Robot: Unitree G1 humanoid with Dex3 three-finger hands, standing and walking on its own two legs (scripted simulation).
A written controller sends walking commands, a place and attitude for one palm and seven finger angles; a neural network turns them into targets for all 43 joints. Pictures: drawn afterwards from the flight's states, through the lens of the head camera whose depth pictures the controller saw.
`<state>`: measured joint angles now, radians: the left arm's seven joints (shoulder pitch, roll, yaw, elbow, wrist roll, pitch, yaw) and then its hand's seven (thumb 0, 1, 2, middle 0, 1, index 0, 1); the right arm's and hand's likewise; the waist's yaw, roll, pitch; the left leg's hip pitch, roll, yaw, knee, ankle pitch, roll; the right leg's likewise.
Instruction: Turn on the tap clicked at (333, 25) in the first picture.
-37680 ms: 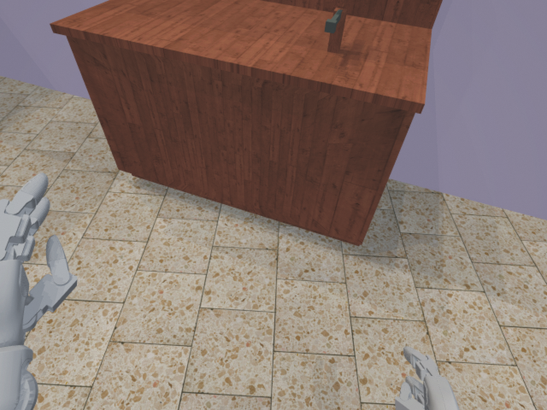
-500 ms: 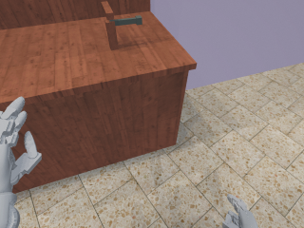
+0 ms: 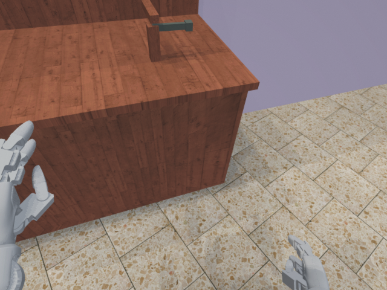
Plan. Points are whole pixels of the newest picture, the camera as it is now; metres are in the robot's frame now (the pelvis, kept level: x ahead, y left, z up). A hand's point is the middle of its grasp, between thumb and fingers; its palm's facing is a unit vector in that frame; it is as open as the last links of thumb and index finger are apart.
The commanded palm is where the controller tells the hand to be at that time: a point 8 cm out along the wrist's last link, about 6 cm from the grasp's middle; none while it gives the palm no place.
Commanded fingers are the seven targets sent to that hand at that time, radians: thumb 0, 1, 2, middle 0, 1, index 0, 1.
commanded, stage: stop stepping back and stand still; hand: left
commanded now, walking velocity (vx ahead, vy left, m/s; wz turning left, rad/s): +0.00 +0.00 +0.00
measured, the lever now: (188, 25) +0.90 +0.09 +0.14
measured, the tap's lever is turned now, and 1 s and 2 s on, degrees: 86 86 86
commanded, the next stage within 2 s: stand and check the lever's angle in 0.48 s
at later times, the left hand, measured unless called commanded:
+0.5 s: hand (30, 215) +0.18 +0.25 +0.16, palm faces +0.40 -0.84 -0.36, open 7.4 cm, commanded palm +0.13 +0.29 +0.17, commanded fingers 0.00 0.90 0.90 -0.20 -0.30 -0.20 -0.30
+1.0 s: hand (38, 210) +0.19 +0.24 +0.16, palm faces +0.40 -0.84 -0.35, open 7.4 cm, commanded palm +0.14 +0.28 +0.17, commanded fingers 0.00 0.90 0.90 -0.20 -0.30 -0.20 -0.30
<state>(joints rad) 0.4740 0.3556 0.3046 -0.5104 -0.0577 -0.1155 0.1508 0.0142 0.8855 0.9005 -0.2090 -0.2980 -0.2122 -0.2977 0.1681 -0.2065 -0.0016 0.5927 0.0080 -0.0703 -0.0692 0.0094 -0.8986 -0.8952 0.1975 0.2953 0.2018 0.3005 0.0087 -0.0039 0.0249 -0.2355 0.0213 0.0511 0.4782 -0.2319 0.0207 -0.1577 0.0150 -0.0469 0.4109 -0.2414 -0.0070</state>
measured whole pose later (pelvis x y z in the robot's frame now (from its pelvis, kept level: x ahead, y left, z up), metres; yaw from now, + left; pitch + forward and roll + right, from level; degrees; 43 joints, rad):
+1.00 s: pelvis -0.02 +0.00 +0.00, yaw +1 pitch -1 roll -1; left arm 0.47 0.34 0.30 -0.47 -0.05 -0.12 0.16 0.01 0.89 0.90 -0.21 -0.30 -0.21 -0.30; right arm 0.17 -0.20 0.00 0.61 0.00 -0.08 -0.07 0.01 -0.90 -0.90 0.20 0.30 0.20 0.30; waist 0.01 0.02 0.02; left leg -0.25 0.02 0.04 0.45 -0.18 0.02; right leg -0.17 0.01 -0.06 0.38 -0.20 0.00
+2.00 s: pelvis -0.01 +0.00 +0.00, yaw +1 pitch -1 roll -1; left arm 0.47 0.34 0.30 -0.47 -0.06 -0.11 0.16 0.01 0.89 0.90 -0.21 -0.30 -0.21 -0.30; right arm 0.17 -0.20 0.01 0.61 0.00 -0.07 -0.07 0.01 -0.90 -0.90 0.20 0.30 0.20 0.30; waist 0.01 0.01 0.02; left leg -0.25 0.01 0.04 0.44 -0.19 0.03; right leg -0.16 0.01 -0.06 0.36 -0.19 0.00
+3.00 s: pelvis -0.01 +0.00 +0.00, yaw +1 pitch +0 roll -1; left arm 0.46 0.34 0.30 -0.46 -0.05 -0.11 0.15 0.01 0.89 0.90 -0.21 -0.30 -0.21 -0.30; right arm 0.17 -0.21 0.01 0.61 0.00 -0.08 -0.07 0.01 -0.90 -0.90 0.20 0.30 0.20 0.30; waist 0.01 0.02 0.01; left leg -0.25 0.01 0.04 0.44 -0.19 0.03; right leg -0.16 0.01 -0.05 0.36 -0.20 0.00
